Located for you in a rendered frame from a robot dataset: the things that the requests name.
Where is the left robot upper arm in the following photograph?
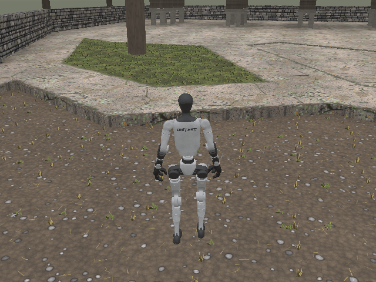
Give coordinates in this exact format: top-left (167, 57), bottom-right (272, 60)
top-left (160, 119), bottom-right (174, 153)

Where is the left robot shin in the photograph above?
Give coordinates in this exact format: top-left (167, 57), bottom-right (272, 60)
top-left (172, 197), bottom-right (181, 236)

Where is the robot right thigh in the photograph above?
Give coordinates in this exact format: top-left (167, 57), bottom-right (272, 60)
top-left (196, 163), bottom-right (208, 202)

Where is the robot left hand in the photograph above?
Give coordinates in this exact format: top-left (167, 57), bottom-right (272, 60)
top-left (153, 167), bottom-right (167, 182)

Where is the right robot upper arm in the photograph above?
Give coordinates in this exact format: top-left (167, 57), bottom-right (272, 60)
top-left (199, 118), bottom-right (215, 151)

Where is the robot left forearm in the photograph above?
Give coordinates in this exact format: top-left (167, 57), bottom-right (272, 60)
top-left (155, 144), bottom-right (166, 169)

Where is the robot right forearm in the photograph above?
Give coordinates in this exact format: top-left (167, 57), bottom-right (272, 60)
top-left (209, 142), bottom-right (220, 166)

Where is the robot right hand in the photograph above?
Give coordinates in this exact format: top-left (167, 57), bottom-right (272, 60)
top-left (208, 165), bottom-right (221, 179)

